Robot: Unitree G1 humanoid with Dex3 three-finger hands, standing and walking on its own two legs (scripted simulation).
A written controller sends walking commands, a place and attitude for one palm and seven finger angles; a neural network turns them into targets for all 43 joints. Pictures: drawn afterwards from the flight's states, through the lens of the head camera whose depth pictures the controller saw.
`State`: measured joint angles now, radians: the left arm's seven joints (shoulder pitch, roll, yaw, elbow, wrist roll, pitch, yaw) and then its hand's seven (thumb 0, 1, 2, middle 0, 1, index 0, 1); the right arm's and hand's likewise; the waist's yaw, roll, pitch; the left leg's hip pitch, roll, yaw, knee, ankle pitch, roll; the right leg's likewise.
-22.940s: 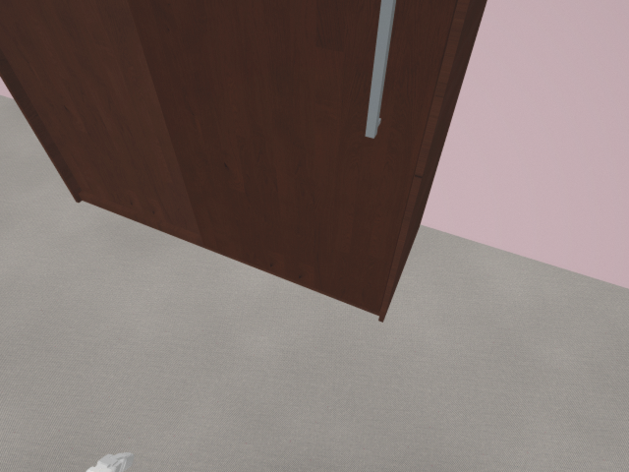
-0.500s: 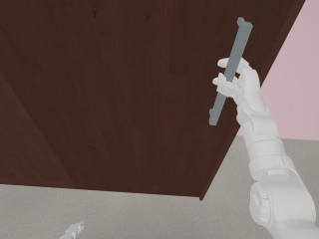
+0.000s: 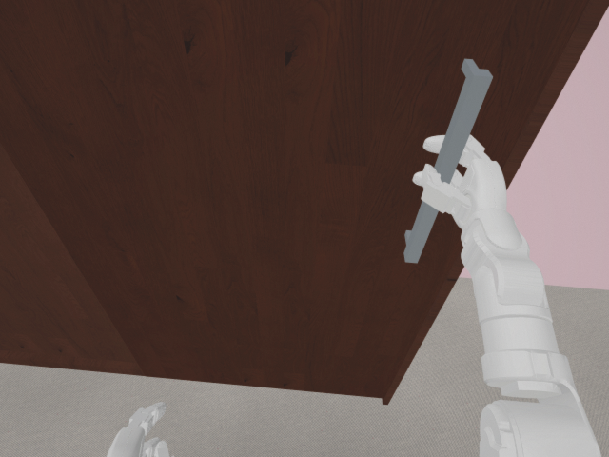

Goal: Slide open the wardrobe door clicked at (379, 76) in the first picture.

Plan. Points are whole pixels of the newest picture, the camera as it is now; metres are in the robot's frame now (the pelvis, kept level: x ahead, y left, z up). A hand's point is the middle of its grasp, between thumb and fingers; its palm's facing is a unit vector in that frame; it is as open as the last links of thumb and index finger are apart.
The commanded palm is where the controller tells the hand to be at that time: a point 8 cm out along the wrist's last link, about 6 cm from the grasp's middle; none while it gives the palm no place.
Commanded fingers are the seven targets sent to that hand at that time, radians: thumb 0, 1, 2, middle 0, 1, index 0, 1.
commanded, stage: tug the door sideways, standing still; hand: right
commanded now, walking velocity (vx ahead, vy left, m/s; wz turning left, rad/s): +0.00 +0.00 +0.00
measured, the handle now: (435, 176) +0.47 -0.14 +0.17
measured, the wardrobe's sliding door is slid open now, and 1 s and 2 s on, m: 0.00 0.07 0.29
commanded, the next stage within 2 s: step sideways, sliding the door along in 0.50 s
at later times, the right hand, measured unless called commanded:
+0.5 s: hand (416, 186) +0.41 -0.10 +0.19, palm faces +0.07 +1.00 -0.02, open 5.6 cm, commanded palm +0.39 -0.09 +0.18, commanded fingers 0.00 -0.90 -0.90 0.45 1.40 0.45 1.40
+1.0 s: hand (372, 187) +0.41 -0.04 +0.18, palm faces +0.03 +0.99 -0.12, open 6.0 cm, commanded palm +0.39 -0.08 +0.19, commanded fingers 0.00 -0.90 -0.90 0.45 1.40 0.45 1.40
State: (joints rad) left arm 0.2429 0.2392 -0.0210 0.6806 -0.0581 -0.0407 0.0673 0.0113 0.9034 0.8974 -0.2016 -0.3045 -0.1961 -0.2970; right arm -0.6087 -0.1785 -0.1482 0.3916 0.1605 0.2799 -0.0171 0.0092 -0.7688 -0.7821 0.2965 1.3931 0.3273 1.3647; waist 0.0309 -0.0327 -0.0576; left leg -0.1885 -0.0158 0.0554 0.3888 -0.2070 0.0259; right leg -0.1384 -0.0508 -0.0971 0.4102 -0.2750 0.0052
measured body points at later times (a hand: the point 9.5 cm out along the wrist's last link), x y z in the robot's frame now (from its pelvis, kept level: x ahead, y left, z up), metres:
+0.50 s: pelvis -0.02 -0.01 -0.01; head -0.02 +0.00 +0.44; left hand +0.11 +0.22 -0.12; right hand +0.40 -0.15 +0.19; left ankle +0.00 +0.10 -0.74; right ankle -0.04 -0.12 -0.74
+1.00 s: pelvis -0.01 +0.05 -0.02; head +0.02 +0.07 +0.43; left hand +0.12 +0.28 -0.15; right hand +0.41 -0.10 +0.19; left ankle +0.00 +0.11 -0.74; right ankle -0.04 -0.09 -0.69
